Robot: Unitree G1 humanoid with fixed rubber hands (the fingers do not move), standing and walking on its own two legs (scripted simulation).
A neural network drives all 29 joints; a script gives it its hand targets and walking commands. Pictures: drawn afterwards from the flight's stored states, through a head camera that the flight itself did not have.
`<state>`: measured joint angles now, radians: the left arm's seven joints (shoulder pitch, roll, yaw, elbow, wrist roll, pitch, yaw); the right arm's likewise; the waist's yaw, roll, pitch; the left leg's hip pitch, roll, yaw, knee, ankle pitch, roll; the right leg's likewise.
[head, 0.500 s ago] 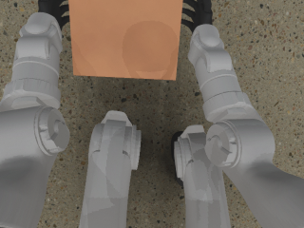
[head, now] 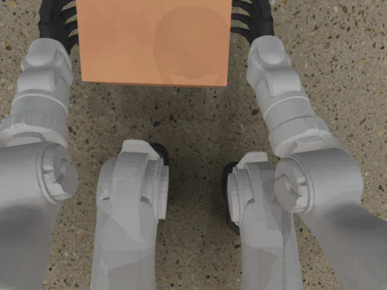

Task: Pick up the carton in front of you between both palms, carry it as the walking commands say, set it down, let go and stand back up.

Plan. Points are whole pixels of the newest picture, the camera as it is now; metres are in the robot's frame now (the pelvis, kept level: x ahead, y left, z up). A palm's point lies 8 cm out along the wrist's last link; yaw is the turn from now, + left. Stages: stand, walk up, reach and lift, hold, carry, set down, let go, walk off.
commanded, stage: set down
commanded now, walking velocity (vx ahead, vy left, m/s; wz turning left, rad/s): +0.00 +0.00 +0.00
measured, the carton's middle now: (161, 30) +0.51 +0.13 -0.25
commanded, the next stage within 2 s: let go in 1.26 s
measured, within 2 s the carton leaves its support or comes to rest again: neither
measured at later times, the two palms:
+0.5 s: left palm out of the picture +0.46 +0.34 -0.09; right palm (281, 11) +0.52 -0.02 -0.08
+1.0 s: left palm out of the picture +0.46 +0.36 +0.06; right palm out of the picture +0.52 -0.04 +0.06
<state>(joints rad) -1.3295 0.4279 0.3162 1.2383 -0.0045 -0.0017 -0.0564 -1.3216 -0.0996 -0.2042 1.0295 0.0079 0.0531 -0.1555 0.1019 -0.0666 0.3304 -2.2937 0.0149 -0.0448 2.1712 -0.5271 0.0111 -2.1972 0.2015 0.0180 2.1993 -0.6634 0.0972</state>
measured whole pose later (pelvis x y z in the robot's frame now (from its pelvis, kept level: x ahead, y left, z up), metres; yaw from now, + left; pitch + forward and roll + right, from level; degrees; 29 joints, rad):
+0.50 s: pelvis -0.02 +0.00 +0.05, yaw +2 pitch +36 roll -5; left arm -1.29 0.50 0.20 1.02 -0.13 0.12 -0.07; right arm -1.24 -0.10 -0.21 0.80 0.06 0.18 -0.23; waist 0.10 -0.07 0.26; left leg -2.17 -0.01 -0.05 2.00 -0.46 0.02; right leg -2.06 0.13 0.00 2.04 -0.62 0.07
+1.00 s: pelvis +0.02 +0.01 +0.17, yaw +4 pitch +44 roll -5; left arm -1.05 0.45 0.31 0.84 -0.06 0.16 -0.15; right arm -0.98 -0.04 -0.22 0.59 -0.01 0.23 -0.21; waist 0.07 -0.05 0.00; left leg -1.92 -0.03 -0.05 1.56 -0.42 0.02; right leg -1.81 0.10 0.03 1.59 -0.55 0.05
